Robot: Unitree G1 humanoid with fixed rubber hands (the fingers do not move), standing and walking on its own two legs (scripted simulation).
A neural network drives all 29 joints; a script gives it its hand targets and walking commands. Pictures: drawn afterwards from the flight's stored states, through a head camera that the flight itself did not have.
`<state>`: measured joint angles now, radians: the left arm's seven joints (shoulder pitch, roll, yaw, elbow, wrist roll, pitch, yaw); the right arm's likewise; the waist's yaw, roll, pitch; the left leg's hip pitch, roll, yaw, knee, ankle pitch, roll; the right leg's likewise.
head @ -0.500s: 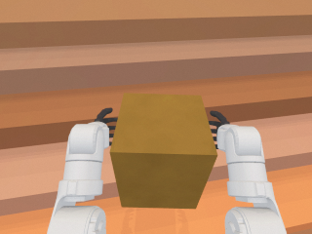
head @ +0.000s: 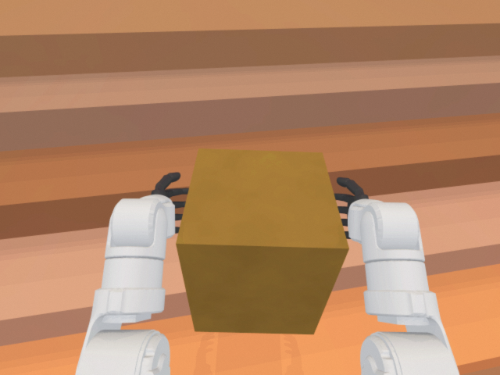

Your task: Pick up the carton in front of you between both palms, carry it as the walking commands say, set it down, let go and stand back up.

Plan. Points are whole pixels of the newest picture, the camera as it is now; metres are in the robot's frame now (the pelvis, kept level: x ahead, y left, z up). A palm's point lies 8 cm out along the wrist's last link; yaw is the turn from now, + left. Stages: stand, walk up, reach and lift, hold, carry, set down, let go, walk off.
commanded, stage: carry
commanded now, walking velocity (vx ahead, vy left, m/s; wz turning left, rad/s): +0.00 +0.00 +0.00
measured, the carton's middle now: (257, 243) +0.35 +0.00 +0.04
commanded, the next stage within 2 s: none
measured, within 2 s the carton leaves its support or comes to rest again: neither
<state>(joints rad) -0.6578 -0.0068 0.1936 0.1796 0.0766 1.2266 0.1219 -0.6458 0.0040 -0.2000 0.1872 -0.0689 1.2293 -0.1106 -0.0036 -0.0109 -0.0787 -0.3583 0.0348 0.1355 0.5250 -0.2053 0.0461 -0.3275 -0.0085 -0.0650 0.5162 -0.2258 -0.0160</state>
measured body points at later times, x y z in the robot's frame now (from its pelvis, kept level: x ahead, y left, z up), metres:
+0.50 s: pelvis +0.02 +0.00 +0.00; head +0.01 +0.00 +0.45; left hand +0.38 +0.15 +0.15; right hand +0.38 -0.15 +0.14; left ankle +0.04 +0.09 -0.73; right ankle +0.03 -0.11 -0.73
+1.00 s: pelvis +0.21 -0.06 +0.01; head +0.24 -0.06 +0.46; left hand +0.61 +0.06 +0.16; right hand +0.58 -0.24 +0.16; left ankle +0.04 +0.09 -0.73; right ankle +0.35 -0.19 -0.54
